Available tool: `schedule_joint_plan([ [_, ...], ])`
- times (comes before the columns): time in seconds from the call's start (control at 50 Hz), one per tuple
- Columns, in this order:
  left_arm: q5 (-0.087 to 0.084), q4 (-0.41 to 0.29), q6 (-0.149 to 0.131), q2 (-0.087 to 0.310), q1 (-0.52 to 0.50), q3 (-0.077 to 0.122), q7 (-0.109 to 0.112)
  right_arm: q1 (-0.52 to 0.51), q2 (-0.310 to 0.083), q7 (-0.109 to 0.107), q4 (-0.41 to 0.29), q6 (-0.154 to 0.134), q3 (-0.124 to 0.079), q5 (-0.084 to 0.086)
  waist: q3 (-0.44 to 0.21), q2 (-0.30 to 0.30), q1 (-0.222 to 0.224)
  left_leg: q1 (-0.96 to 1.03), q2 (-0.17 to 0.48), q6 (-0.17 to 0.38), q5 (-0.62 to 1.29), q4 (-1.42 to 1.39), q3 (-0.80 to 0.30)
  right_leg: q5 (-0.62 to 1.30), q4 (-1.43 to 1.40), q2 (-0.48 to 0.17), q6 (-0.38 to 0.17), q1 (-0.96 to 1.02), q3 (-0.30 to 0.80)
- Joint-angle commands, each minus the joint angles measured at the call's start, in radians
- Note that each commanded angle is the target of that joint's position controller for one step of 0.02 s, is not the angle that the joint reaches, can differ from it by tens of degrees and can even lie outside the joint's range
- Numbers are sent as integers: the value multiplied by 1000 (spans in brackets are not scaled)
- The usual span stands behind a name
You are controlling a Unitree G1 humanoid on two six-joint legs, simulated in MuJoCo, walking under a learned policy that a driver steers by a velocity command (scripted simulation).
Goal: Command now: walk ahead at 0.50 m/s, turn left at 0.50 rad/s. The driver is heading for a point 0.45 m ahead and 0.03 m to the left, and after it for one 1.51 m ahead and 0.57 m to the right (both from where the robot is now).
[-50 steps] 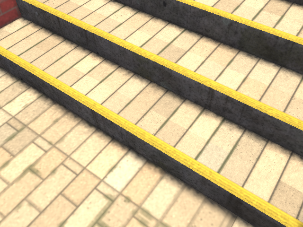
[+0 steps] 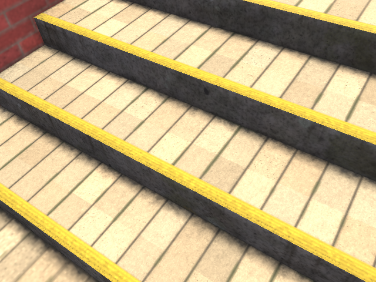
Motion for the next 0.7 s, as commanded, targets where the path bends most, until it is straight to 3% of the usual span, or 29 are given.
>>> schedule_joint_plan([
  [0.02,1,-31,-23,108,17,32,-3,-41,-6,7,-90,8,-3,-3,70,-148,-17,-209,36,-19,57,51,-37,265,-166,-286,-156,71,151],
  [0.08,4,-6,-24,116,32,38,2,-154,1,5,-152,21,5,-7,83,-159,-4,-239,58,-3,78,-61,-12,316,-168,-283,-120,111,64],
  [0.1,10,0,-22,125,37,41,3,-166,14,3,-155,27,10,-4,75,-188,-2,-227,63,5,61,-77,20,311,-158,-280,-113,133,39],
  [0.14,13,-4,-17,137,35,47,4,-207,14,9,-180,37,13,-5,86,-160,8,-196,78,28,77,-193,36,343,-142,-300,-99,149,4],
  [0.18,12,-11,-8,149,15,52,7,-231,31,15,-196,36,21,8,74,-167,13,-70,71,54,118,-348,101,405,-138,-310,-70,142,-50],
  [0.2,6,-25,-7,162,-12,54,7,-220,22,11,-198,39,17,8,68,-174,4,18,48,73,96,-424,141,551,-103,-298,-49,135,-84],
  [0.24,-14,-23,1,206,-8,64,1,-139,-17,3,-182,27,-4,2,-23,-182,-26,225,-45,97,90,-546,195,923,100,-274,-24,177,-110],
  [0.26,-24,-26,12,218,-17,66,-3,-1,-28,-2,-145,10,-16,1,-100,-189,-83,404,-85,109,123,-641,174,979,265,-269,-24,146,-100],
  [0.28,-48,-35,16,221,-51,67,-9,160,-30,-4,-92,-11,-25,2,-149,-161,-177,617,-94,109,309,-856,164,843,463,-218,-16,66,-113],
  [0.3,-40,-42,17,113,-19,44,-14,191,-88,-10,-47,-25,-36,-6,-116,-42,-146,823,-10,69,436,-809,64,151,750,-127,-12,-233,-92],
  [0.32,-89,-86,26,-2,151,11,-17,241,-285,-20,-78,-21,-69,-13,-371,272,-74,1114,437,251,1002,-790,-495,-352,1329,6,30,-510,30],
  [0.34,-74,-73,26,34,30,19,5,268,-298,-36,-94,-1,-95,8,-494,95,-181,1037,432,308,681,-950,-570,-184,1583,47,23,-562,215],
  [0.36,-58,-107,28,20,-91,23,14,192,-253,-44,-75,4,-77,5,-313,42,-132,890,392,301,382,-957,-420,-118,1738,32,14,-704,186],
  [0.38,-30,-120,21,4,-161,19,12,155,-156,-44,-48,-4,-46,3,-160,4,-95,771,325,245,240,-947,-329,-125,1797,8,-6,-809,144],
  [0.4,-16,-129,22,-31,-190,8,6,165,-69,-43,-13,-15,-13,8,-94,16,-65,689,282,203,214,-922,-250,-123,1853,11,-37,-872,172],
  [0.42,-16,-131,35,-58,-190,-1,-1,179,8,-38,18,-19,17,7,-57,40,-36,599,278,177,104,-940,-215,-121,1980,28,-66,-917,173],
  [0.44,-16,-154,49,-93,-216,-16,-6,202,40,-34,57,-27,34,6,-27,22,-15,535,279,149,-67,-968,-193,-122,2050,42,-87,-987,192],
  [0.48,-21,-208,79,-153,-282,-46,1,201,11,-29,107,-53,37,9,60,22,17,436,298,112,-259,-1029,-162,-160,2134,73,-101,-1150,217],
  [0.5,-18,-213,89,-161,-294,-55,8,184,19,-28,122,-62,45,10,103,-10,45,369,294,81,-200,-1038,-119,-122,2137,80,-98,-1186,218],
  [0.54,-23,-242,101,-138,-330,-61,20,96,19,-28,116,-74,62,8,161,-57,96,169,227,18,-85,-1104,31,-59,1853,86,-60,-1062,165],
  [0.56,-21,-248,112,-105,-347,-56,21,92,4,-34,109,-79,67,12,172,-69,85,122,191,20,54,-1140,92,-36,1697,95,-34,-988,96],
  [0.6,-17,-263,129,-95,-377,-49,29,160,-31,-65,127,-84,69,30,124,-36,53,279,178,59,502,-1129,145,-94,1616,77,-12,-975,13],
  [0.62,-20,-274,133,-85,-367,-49,30,179,-59,-77,134,-82,61,40,91,-12,65,386,176,69,669,-1131,176,-121,1501,39,-22,-942,0],
  [0.66,-19,-265,142,-100,-383,-55,29,238,-90,-106,133,-72,46,49,4,0,24,637,183,72,938,-1100,225,-158,1320,-1,-53,-897,-36],
  [0.68,-18,-260,151,-107,-388,-59,26,238,-93,-120,116,-65,40,49,-34,-5,16,711,188,65,1129,-1056,245,-201,1212,9,-65,-822,-58],
  [0.7,-22,-247,156,-120,-360,-64,23,196,-102,-135,87,-59,35,51,-79,14,35,729,196,62,1356,-998,276,-238,1084,32,-84,-697,-78],
])
Velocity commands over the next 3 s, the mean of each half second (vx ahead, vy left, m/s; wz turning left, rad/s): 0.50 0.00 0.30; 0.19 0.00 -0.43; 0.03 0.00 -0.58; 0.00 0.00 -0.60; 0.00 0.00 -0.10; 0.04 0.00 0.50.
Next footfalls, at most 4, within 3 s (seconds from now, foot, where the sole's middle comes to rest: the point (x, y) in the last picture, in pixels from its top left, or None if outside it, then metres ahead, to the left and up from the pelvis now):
0.30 left None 0.28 0.19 -0.78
0.78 right None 0.46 0.09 -0.63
1.34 left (142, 236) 0.63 0.23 -0.63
1.84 right None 0.47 0.07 -0.63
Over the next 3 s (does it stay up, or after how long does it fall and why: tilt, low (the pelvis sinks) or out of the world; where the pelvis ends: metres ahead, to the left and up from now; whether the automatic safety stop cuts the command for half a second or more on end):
stays up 0.47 0.17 0.14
